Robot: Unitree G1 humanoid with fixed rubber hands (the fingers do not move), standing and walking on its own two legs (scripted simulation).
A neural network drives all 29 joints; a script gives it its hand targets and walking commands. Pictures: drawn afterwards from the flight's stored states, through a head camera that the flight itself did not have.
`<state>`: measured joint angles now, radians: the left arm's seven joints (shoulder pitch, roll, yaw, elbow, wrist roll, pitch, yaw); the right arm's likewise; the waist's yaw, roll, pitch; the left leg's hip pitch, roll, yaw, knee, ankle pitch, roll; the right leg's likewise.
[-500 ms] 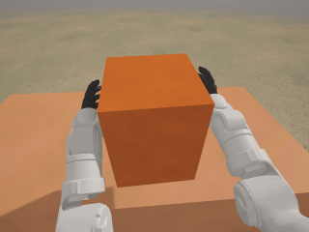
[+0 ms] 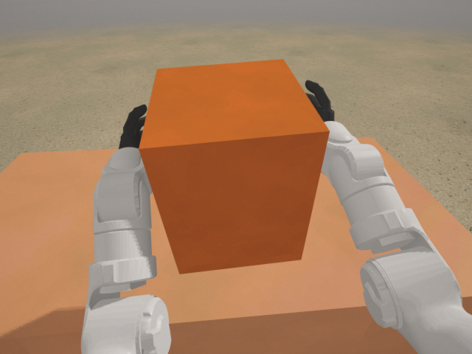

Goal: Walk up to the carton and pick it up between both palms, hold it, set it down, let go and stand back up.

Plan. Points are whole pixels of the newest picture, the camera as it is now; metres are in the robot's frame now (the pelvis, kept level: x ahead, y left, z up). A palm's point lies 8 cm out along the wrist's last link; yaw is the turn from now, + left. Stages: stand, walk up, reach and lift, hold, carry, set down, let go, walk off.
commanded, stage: hold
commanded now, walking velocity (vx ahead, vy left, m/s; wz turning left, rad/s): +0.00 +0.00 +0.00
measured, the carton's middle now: (231, 167) +0.36 +0.01 +0.22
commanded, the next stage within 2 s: none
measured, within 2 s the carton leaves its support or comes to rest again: neither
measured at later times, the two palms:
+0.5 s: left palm (136, 156) +0.36 +0.15 +0.25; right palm (321, 127) +0.37 -0.14 +0.27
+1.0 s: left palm (132, 161) +0.35 +0.16 +0.24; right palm (319, 130) +0.37 -0.13 +0.27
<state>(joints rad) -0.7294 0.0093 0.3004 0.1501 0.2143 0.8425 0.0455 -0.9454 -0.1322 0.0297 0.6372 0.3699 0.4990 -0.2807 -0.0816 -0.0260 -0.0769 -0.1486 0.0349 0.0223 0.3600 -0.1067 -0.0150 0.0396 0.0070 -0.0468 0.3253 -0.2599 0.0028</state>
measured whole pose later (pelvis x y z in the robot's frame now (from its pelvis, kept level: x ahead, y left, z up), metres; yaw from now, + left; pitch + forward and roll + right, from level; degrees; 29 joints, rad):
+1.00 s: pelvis +0.00 +0.00 +0.00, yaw +0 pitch -6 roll -1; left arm -0.72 0.00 0.32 0.19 0.21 0.88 0.04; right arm -0.97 -0.14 0.06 0.70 0.40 0.56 -0.30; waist -0.08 -0.03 -0.11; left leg -0.16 0.04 0.02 0.37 -0.11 -0.02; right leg 0.04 0.01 -0.05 0.32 -0.25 0.00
